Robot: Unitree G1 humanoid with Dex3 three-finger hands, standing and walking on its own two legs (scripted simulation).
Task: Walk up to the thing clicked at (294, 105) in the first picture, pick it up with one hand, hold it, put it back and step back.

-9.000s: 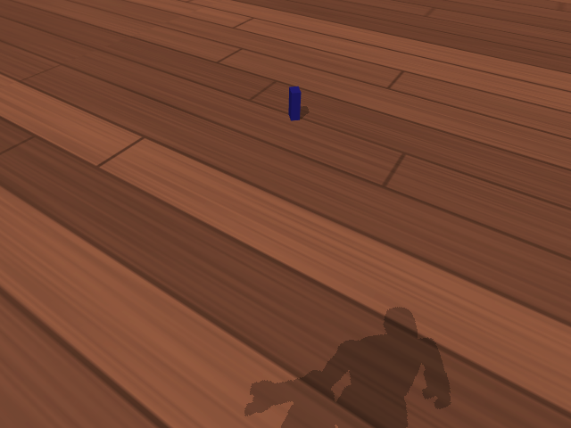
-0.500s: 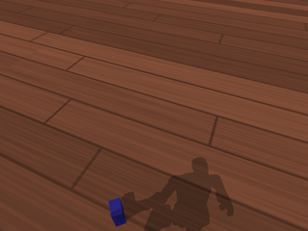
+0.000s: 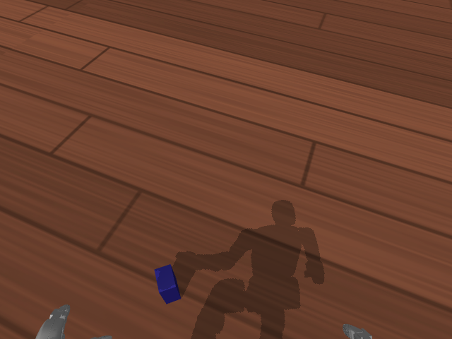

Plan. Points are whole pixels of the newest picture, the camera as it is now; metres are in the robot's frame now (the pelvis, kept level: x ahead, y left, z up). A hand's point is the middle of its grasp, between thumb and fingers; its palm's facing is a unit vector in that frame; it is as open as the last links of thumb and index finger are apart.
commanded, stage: go down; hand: left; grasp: from the side
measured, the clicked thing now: (168, 285) +0.40 +0.19 -0.66
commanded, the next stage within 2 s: none
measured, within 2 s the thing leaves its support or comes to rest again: neither
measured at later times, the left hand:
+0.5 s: hand out of the picture +0.16 +0.28 -0.17, palm faces +0.07 -0.94 -0.34, open 17.2 cm
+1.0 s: hand out of the picture +0.15 +0.29 -0.20, palm faces +0.11 -0.94 -0.31, open 17.2 cm
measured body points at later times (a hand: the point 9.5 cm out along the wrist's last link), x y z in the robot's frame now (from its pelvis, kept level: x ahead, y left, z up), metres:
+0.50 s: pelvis +0.01 +0.01 -0.05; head +0.08 +0.03 +0.39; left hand +0.15 +0.32 -0.15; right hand +0.17 -0.24 -0.13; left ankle +0.01 +0.14 -0.73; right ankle +0.00 -0.13 -0.73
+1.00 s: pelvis -0.01 +0.01 -0.09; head +0.09 +0.04 +0.35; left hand +0.14 +0.34 -0.17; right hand +0.17 -0.24 -0.17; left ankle +0.01 +0.14 -0.73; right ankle +0.00 -0.13 -0.73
